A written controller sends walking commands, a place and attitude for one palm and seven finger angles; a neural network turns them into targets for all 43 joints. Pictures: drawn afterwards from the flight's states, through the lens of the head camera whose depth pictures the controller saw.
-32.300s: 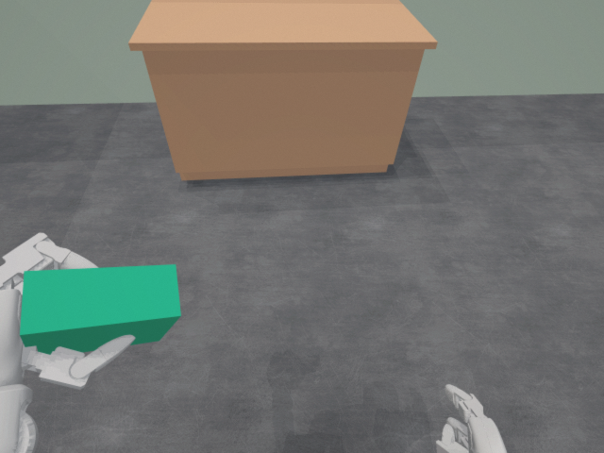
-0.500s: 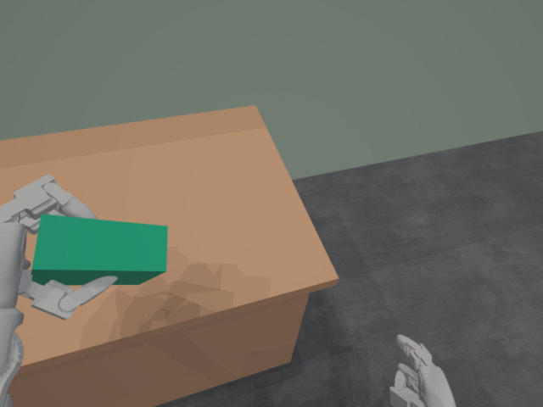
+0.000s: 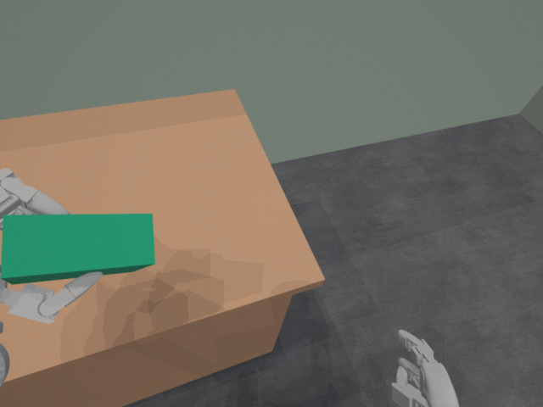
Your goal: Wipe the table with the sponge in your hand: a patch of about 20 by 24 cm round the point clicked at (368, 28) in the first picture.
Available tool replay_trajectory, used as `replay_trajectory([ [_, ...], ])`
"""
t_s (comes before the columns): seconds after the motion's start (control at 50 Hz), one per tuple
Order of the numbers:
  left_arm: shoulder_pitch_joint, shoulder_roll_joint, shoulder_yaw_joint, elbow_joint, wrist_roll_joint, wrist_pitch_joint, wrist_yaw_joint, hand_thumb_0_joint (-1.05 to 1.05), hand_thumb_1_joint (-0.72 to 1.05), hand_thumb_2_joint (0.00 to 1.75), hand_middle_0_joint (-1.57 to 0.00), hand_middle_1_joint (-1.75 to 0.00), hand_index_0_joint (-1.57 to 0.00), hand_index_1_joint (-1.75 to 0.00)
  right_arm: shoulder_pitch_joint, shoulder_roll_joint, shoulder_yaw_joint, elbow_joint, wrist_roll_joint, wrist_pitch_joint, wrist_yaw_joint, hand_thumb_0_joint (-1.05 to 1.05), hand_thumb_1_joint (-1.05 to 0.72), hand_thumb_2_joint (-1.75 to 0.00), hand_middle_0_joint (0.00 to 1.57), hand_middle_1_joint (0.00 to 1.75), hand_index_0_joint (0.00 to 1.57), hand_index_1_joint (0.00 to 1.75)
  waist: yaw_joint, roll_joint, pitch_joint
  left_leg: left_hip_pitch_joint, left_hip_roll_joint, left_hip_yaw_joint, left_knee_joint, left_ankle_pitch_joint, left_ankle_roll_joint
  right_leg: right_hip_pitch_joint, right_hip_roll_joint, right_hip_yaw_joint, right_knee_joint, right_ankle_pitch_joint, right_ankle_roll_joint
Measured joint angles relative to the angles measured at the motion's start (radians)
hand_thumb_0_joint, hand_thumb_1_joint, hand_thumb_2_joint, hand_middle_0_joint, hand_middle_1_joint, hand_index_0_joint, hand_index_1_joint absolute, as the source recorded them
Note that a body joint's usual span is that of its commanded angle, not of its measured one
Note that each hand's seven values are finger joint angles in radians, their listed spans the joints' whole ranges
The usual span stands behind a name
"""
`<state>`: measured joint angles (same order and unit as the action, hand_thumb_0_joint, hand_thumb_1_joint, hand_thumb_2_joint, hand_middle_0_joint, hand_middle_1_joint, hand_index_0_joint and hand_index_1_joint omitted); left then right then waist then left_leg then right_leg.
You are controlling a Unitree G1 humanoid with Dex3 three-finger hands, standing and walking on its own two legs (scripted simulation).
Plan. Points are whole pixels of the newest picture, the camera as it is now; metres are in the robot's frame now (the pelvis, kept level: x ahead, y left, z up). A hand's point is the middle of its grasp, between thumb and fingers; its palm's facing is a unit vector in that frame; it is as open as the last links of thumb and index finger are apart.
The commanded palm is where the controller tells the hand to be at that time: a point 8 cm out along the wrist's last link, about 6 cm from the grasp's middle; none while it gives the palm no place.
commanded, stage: come to a stop and stand still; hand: left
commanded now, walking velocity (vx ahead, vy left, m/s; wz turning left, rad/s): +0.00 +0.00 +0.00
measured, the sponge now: (102, 248) +0.25 +0.22 +0.14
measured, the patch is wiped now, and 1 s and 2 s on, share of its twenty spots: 0.00 0.00 0.00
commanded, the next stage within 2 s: look again from close up in 0.92 s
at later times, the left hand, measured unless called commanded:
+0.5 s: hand (4, 239) +0.23 +0.29 +0.18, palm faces +0.45 -0.81 -0.38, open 9.6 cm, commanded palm +0.14 +0.30 +0.17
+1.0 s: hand (40, 287) +0.20 +0.26 +0.15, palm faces +0.37 -0.87 -0.33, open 9.6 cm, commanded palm +0.13 +0.30 +0.17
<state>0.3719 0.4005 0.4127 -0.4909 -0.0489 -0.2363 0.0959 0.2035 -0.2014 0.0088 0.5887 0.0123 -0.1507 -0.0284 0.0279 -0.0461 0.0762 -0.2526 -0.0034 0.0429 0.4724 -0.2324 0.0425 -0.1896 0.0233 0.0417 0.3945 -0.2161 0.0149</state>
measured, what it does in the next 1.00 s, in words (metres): stands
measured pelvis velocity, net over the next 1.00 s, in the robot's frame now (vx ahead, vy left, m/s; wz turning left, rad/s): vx -0.02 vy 0.01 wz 0.01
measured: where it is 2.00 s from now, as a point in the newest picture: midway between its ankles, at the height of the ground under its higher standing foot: outside the picture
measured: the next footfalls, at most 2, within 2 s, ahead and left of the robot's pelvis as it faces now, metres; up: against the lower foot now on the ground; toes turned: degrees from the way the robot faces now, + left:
none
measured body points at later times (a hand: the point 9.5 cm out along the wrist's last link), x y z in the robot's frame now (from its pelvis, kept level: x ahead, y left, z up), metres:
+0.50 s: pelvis -0.02 +0.02 +0.00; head +0.02 +0.04 +0.44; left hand +0.20 +0.33 +0.20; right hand +0.17 -0.19 -0.07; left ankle +0.01 +0.09 -0.74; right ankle -0.01 -0.13 -0.74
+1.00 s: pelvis -0.02 +0.01 +0.00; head -0.01 +0.04 +0.45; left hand +0.17 +0.30 +0.17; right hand +0.16 -0.21 -0.07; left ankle +0.01 +0.09 -0.74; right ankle -0.01 -0.13 -0.74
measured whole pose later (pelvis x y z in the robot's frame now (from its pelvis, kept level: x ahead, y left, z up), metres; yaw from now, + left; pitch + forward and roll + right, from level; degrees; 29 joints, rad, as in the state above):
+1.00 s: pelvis -0.02 +0.01 +0.00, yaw +1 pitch -1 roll -2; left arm 0.38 0.33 0.32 -0.40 -0.01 -0.26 0.09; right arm 0.21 -0.20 0.01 0.60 0.01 -0.18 -0.03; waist 0.03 -0.02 0.05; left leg -0.26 -0.02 0.04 0.48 -0.20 0.06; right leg -0.19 0.01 0.04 0.39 -0.19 0.03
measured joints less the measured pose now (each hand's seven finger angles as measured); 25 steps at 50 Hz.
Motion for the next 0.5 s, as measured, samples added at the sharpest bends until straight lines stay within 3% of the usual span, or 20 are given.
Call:
replay_trajectory([
  [0.1,0.047,-0.035,-0.068,-0.009,0.011,0.004,-0.011,-0.01,-0.46,1.05,-0.79,-1.38,-0.79,-1.38,-0.026,0.010,0.004,-0.012,-0.001,0.013,0.005,0.01,-0.90,-0.90,0.21,0.30,0.20,0.30,-0.010,0.009,-0.029,0.010,-0.006,0.009,-0.003,-0.010,0.008,0.010,-0.007,0.009,-0.006,-0.006,0.009],
  [0.22,0.059,-0.007,-0.060,0.034,0.009,0.038,-0.019,-0.01,-0.46,1.05,-0.79,-1.38,-0.79,-1.38,-0.040,0.026,0.016,-0.033,0.000,0.035,-0.008,0.01,-0.90,-0.90,0.21,0.30,0.20,0.30,-0.013,0.002,-0.030,0.020,-0.011,0.007,-0.006,-0.009,0.012,0.022,-0.012,0.006,-0.013,-0.005,0.013],
  [0.34,0.039,-0.018,-0.049,0.011,0.003,0.042,-0.006,-0.01,-0.46,1.05,-0.79,-1.38,-0.79,-1.38,-0.029,0.019,0.018,-0.032,-0.003,0.037,-0.010,0.01,-0.90,-0.90,0.21,0.30,0.20,0.30,0.004,-0.001,-0.022,0.021,-0.017,0.002,-0.008,-0.002,0.018,0.031,-0.018,0.000,-0.024,0.005,0.018],
  [0.36,-0.014,0.010,-0.039,0.015,0.050,0.039,-0.027,-0.01,-0.46,1.05,-0.79,-1.38,-0.79,-1.38,-0.013,0.016,0.010,-0.039,-0.018,0.023,-0.008,0.01,-0.90,-0.90,0.21,0.30,0.20,0.30,0.022,-0.001,-0.019,0.003,-0.016,-0.003,0.006,-0.002,0.019,0.017,-0.017,-0.005,-0.014,0.004,0.018],
  [0.38,-0.092,0.049,-0.019,0.057,0.068,0.003,-0.044,-0.01,-0.46,1.05,-0.79,-1.38,-0.80,-1.38,-0.008,0.017,0.007,-0.029,-0.023,0.005,-0.004,0.01,-0.90,-0.90,0.21,0.30,0.20,0.30,0.038,-0.008,-0.013,-0.013,-0.020,-0.006,0.014,0.000,0.020,-0.004,-0.019,-0.009,0.005,0.000,0.017],
  [0.42,-0.187,0.082,0.024,0.132,0.044,-0.028,-0.034,-0.01,-0.46,1.05,-0.79,-1.37,-0.80,-1.38,-0.027,0.019,0.012,-0.007,-0.015,-0.002,0.014,0.01,-0.90,-0.90,0.20,0.30,0.20,0.30,0.044,-0.012,0.008,-0.018,-0.023,-0.004,0.011,0.013,0.019,-0.019,-0.022,-0.007,0.023,0.001,0.009],
  [0.5,-0.138,0.015,0.030,0.130,0.005,0.001,-0.006,-0.01,-0.46,1.05,-0.79,-1.38,-0.79,-1.38,-0.031,0.014,-0.001,-0.029,-0.003,-0.006,0.046,0.01,-0.90,-0.90,0.21,0.30,0.20,0.30,0.009,0.027,0.013,-0.020,-0.029,0.021,0.017,0.018,0.029,-0.038,-0.029,0.017,0.052,0.001,0.013],
])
